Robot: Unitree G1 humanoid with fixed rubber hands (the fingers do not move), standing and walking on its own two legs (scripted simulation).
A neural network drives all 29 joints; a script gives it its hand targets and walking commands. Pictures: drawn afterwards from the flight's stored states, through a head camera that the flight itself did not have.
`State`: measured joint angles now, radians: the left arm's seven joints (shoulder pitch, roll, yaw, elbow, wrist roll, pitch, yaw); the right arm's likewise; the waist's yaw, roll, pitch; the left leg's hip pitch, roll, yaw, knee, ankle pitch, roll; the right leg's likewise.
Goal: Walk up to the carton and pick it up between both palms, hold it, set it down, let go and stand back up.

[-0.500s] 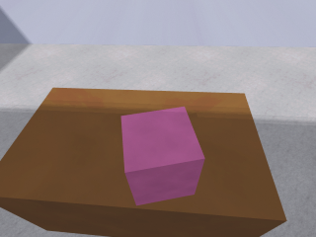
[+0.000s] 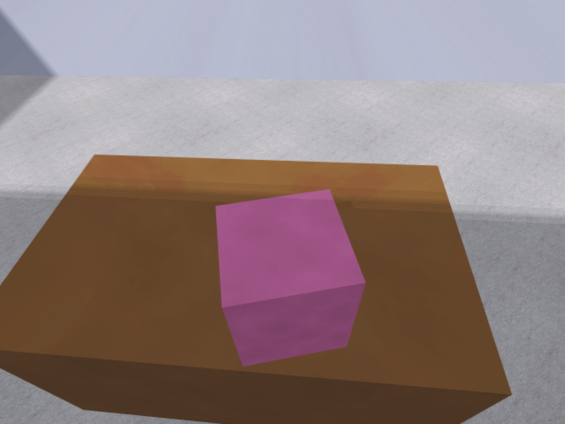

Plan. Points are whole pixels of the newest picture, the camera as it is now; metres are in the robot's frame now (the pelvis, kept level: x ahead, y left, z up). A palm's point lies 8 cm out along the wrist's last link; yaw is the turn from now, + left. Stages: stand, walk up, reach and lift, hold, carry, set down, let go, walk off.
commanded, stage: stand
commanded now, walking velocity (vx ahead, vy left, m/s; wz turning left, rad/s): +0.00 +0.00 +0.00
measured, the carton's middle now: (284, 280) +0.39 +0.02 -0.09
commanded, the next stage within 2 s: walk up in 0.50 s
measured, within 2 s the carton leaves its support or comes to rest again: neither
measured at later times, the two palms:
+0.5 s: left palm out of the picture +0.07 +0.29 -0.12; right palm out of the picture +0.06 -0.28 -0.13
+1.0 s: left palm out of the picture +0.07 +0.29 -0.12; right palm out of the picture +0.05 -0.28 -0.13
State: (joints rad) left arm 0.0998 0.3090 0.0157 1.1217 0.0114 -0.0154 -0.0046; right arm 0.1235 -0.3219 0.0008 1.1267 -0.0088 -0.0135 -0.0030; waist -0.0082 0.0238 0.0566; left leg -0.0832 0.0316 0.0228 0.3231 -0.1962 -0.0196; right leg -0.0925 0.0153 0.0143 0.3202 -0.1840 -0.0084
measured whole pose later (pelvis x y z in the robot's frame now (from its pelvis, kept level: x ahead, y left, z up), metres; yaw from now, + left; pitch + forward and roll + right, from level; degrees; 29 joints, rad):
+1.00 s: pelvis +0.00 +0.01 +0.00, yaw -2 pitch -3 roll +0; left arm 0.14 0.30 0.01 1.10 0.01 -0.02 0.00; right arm 0.13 -0.34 -0.03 1.11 -0.01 0.00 0.01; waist -0.01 0.02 0.06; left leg -0.09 0.03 0.06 0.36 -0.22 0.00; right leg -0.12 0.01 0.06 0.37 -0.20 0.01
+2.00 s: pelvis -0.02 +0.01 -0.02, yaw +0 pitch -5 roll -1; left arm 0.05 0.19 0.08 0.49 0.12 0.47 0.01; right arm 0.05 -0.32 -0.09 0.86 0.01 -0.07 0.10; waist -0.02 0.00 0.16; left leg -0.20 0.05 0.02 0.61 -0.33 -0.02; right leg -0.19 0.02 0.01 0.57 -0.30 0.00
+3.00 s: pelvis +0.00 +0.01 -0.01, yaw -1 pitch -2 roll +0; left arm 0.27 0.10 0.01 0.59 0.00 -0.19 0.13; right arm 0.17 -0.29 0.03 0.90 0.21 -0.44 0.15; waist 0.03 0.01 0.01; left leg -0.13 0.03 0.05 0.41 -0.25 -0.02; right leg -0.15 0.01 0.03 0.41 -0.23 -0.01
